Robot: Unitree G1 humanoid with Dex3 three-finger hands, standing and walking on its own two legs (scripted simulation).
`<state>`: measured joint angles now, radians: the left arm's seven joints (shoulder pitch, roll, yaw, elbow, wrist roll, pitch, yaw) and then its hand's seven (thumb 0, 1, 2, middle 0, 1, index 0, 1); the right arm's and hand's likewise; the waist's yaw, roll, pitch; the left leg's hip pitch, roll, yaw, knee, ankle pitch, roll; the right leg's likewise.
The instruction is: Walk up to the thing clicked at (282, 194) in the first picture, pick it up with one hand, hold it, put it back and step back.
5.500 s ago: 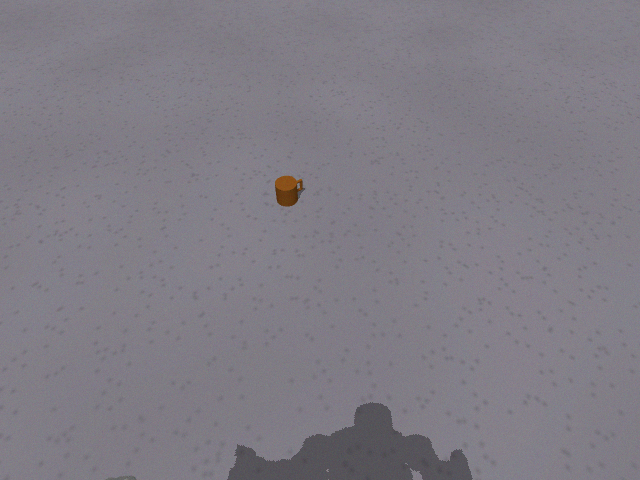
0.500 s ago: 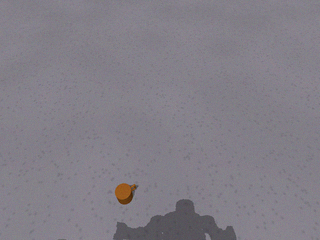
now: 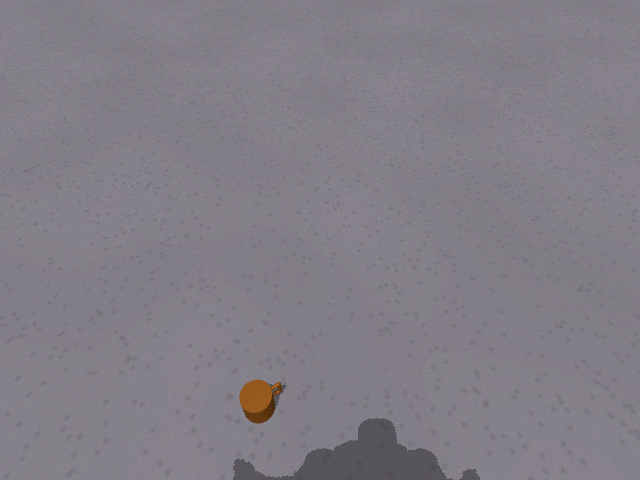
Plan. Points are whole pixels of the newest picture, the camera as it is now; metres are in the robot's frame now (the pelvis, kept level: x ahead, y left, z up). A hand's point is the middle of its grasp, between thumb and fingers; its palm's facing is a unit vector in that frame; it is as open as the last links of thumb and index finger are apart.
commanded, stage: walk up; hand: left
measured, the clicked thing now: (262, 398) +0.46 +0.20 -0.73
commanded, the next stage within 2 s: none
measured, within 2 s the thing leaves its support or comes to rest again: neither
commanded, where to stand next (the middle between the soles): +0.07 -0.01 m, yaw -3 degrees
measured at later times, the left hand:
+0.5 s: hand out of the picture +0.08 +0.29 -0.18, palm faces -0.10 -0.95 -0.31, open 7.4 cm
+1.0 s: hand out of the picture +0.09 +0.32 -0.15, palm faces -0.06 -0.90 -0.44, open 7.4 cm
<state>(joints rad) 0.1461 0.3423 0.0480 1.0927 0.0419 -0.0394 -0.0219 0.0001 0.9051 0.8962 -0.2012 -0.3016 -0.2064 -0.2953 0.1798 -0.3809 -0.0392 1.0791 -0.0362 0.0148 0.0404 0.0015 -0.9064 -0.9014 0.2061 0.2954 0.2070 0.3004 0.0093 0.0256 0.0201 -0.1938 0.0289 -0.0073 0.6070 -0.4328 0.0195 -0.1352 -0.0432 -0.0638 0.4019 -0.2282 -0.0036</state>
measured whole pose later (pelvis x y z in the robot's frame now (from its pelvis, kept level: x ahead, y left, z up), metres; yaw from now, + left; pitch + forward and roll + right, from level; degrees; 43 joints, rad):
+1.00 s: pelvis +0.01 +0.03 -0.02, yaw -2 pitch -2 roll +0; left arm 0.26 0.43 0.06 0.92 0.02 0.00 0.00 0.00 0.90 0.90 -0.20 -0.30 -0.21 -0.30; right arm 0.34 -0.38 -0.08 0.88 -0.05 -0.03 0.06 0.00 -0.91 -0.90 0.21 0.30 0.21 0.30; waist -0.04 0.00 0.04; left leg -0.20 -0.03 0.01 0.62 -0.39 0.04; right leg -0.40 -0.03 0.07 0.97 -0.47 -0.03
